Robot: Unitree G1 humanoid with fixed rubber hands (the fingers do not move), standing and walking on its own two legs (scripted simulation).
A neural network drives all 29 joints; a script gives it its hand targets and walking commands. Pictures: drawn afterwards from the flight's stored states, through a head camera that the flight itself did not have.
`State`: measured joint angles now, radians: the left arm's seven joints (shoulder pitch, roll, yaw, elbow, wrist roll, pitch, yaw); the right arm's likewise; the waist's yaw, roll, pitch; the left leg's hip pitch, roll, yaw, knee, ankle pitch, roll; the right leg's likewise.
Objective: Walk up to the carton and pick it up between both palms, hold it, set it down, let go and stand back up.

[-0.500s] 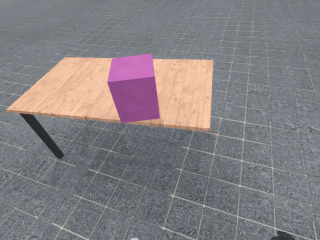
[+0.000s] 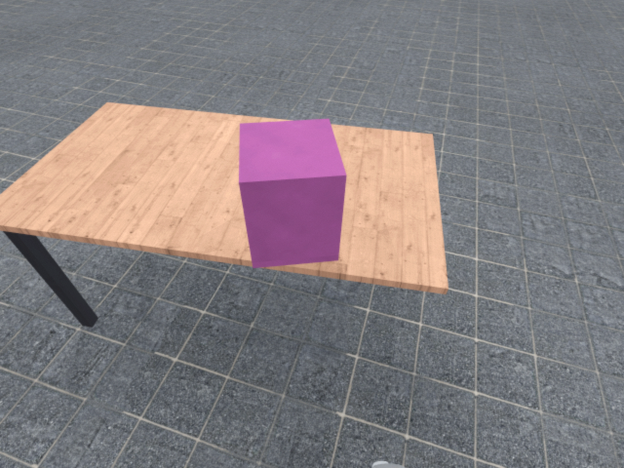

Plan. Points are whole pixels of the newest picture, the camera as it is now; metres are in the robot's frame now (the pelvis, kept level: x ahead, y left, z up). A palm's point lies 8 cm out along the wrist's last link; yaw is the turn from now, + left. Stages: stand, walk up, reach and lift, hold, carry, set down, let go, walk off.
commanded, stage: walk up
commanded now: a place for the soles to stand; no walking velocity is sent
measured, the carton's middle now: (290, 194) +0.71 +0.05 -0.08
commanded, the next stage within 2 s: none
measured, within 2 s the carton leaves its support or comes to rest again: neither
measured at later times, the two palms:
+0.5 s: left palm out of the picture +0.15 +0.32 -0.06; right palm (557, 454) +0.19 -0.33 -0.11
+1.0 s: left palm (37, 380) +0.30 +0.43 -0.10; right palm (459, 410) +0.25 -0.21 -0.11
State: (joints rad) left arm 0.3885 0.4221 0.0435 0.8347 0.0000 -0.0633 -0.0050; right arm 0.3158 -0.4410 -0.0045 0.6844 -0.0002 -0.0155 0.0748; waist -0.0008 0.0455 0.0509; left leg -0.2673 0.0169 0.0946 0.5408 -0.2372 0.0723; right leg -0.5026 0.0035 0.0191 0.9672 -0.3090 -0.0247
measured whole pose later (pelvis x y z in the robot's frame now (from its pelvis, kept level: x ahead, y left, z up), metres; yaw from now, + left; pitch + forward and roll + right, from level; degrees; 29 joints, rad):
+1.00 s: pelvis +0.20 +0.10 -0.02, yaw -8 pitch -1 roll -2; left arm 0.30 0.44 0.04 0.84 0.00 -0.06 0.05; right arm 0.29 -0.44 -0.01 0.68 0.00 0.03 0.06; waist 0.00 0.05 0.07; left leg -0.42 0.06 0.08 0.73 -0.29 0.04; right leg -0.49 -0.02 0.02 1.00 -0.43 -0.03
